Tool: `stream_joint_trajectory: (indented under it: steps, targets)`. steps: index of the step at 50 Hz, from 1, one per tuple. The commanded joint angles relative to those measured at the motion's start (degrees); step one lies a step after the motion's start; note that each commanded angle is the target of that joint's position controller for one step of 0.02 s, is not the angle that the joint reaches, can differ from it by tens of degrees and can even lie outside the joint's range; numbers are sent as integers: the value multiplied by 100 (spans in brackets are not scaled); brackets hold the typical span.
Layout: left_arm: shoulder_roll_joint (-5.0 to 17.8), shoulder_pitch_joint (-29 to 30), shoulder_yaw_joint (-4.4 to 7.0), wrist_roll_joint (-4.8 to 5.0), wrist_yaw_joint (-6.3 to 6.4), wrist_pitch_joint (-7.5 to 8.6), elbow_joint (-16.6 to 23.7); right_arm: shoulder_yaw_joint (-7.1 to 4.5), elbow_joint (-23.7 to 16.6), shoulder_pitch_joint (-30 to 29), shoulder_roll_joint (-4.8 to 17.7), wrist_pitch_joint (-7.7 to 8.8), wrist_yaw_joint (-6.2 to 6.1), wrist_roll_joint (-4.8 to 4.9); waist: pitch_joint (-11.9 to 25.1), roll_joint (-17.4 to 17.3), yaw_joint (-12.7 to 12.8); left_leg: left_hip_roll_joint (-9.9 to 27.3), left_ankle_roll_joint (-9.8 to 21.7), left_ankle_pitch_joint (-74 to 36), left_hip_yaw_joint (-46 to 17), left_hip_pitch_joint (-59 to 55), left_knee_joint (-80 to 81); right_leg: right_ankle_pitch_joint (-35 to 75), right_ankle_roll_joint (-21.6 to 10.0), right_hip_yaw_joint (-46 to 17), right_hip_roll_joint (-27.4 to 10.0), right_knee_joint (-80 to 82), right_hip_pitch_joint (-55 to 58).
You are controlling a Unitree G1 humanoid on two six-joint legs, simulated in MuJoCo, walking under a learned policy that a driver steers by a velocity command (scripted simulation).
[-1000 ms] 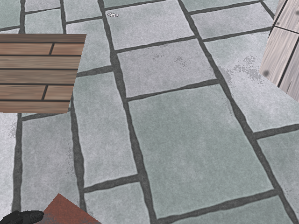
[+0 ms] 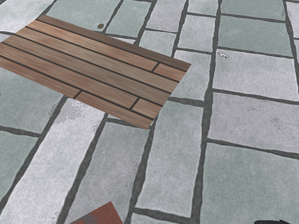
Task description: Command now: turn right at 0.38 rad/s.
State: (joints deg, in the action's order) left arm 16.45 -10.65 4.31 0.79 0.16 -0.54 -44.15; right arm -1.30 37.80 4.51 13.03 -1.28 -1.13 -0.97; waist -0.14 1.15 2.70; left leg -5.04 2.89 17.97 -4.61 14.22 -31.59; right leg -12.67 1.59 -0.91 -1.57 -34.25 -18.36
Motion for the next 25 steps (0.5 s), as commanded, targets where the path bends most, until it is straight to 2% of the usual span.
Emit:
stream_joint_trajectory:
  steps: [1, 2, 3, 4, 5, 6, 7, 8, 10, 12, 13, 14, 15, 16, 17, 18, 19, 20, 23, 25]
  targets:
    - [1160, 525, 254, -9, -27, 181, 675, -438, -188, 542, 1226, 53, -128, -2, 207, -76, -567, 1006, 364, -1373, -583, -411, -19, 2530, -458, -703, -327, 423, 40]
    - [1281, 346, 326, 68, -25, 186, 591, -424, -316, 406, 1059, 75, -152, -81, 328, 697, -619, 356, -9, -872, 103, -119, -613, 2754, -937, -1477, -679, 675, 122]
    - [1263, 105, 348, 65, -16, 187, 606, -426, -422, -10, 990, 95, -167, -91, 315, 1053, -338, -52, -305, -144, 391, 473, -1273, 2850, -1469, -2402, -1116, 1057, 458]
    - [1169, -476, 345, 34, 27, 194, 457, -407, -573, -215, 832, 125, -141, -17, 641, 1311, -113, -283, -347, 1603, 280, 1260, -1872, 1492, -1895, -3165, -1403, 1422, 1131]
    - [1121, -871, 342, 48, 45, 257, 359, -406, -617, -273, 781, 179, -44, 117, 733, 1129, 57, -84, -283, 2158, -119, 1809, -2573, -769, -1975, -3631, -1513, 1755, 1482]
    - [1079, -819, 329, 91, 65, 315, 371, -402, -623, -243, 714, 255, 71, 244, 512, 895, -48, 216, -173, 1824, -346, 2122, -2580, -2715, -1817, -3748, -1465, 1950, 1368]
    - [1097, -603, 323, 131, 93, 321, 441, -393, -653, -378, 691, 346, 151, 288, 210, 922, -130, 316, -137, 1588, -273, 2092, -2074, -3089, -1660, -3622, -1362, 2154, 1021]
    - [1082, -428, 321, 152, 133, 278, 514, -409, -666, -532, 713, 450, 190, 264, 119, 916, -134, 294, -173, 1421, -139, 1787, -1486, -2876, -1519, -3390, -1175, 2237, 789]
    - [1107, -23, 337, 158, 187, 155, 736, -404, -562, -321, 523, 639, 262, 222, 223, 885, -350, 59, -248, 1060, 125, 449, -418, -2213, -1268, -2793, -600, 2134, 19]
    - [932, 461, 287, 175, 199, 81, 1038, -501, -270, 375, 588, 715, 263, 313, 298, 845, -768, 57, -299, -388, 367, -918, 962, -1751, -1015, -2348, -156, 1799, -713]
    - [749, 589, 234, 148, 195, 80, 1186, -583, -54, 906, 766, 691, 212, 325, 378, 678, -954, 264, -294, -806, 386, -1923, 1307, -1689, -752, -2096, 76, 1346, -1425]
    - [385, 604, 137, 148, 169, 114, 1288, -667, 143, 1673, 982, 668, 140, 312, 677, 64, -1174, 1040, -168, -472, -297, -3173, 1276, -1819, -432, -1582, 379, -7, -2481]
    - [266, 610, 138, -261, -32, 78, 1491, -619, -13, 1840, 1762, 519, 26, -267, 584, -1631, -1163, 2760, 252, 2625, -2740, -3185, 2172, -2054, -360, -670, 1013, -1616, -3628]
    - [527, 908, 163, -377, -128, 57, 1696, -645, -104, 1321, 1635, 473, -19, -396, 31, -1134, -906, 3245, 621, 2866, -3303, -2228, 2228, -1271, -366, -658, 158, -2433, -3974]
    - [583, 942, 176, -354, -233, 50, 1591, -495, -128, 1155, 1232, 469, -6, -299, -260, -601, -748, 2909, 546, 2620, -2735, -1981, 2156, -841, -386, -680, 46, -2797, -4017]
    - [521, 677, 162, -349, -342, 47, 1453, -437, -101, 1162, 1112, 497, 18, -208, -326, -539, -624, 2547, 350, 2071, -2019, -1825, 2186, -540, -346, -639, 4, -2967, -3894]
    - [522, 429, 163, -351, -448, 26, 1325, -410, -58, 1186, 1117, 538, 15, -172, -199, -699, -528, 2278, 226, 1546, -1448, -1774, 2231, -309, -300, -497, -29, -3288, -3692]
    - [539, 374, 154, -361, -533, -8, 1266, -378, 21, 1335, 1093, 577, 8, -148, -189, -780, -545, 2124, 208, 1118, -977, -1712, 2270, -168, -286, -351, -67, -3618, -3651]
    - [505, 830, 79, -332, -612, -76, 1385, -334, 300, 1857, 1014, 684, 83, -138, -496, -696, -663, 2013, 163, 321, -135, -1689, 2370, 219, -306, -259, -141, -3880, -3886]
    - [437, 1288, 5, -351, -636, -64, 1515, -271, 494, 2242, 866, 747, 107, -167, -744, -591, -780, 1982, 204, -97, 184, -1578, 2484, 389, -343, -322, -72, -3460, -3864]
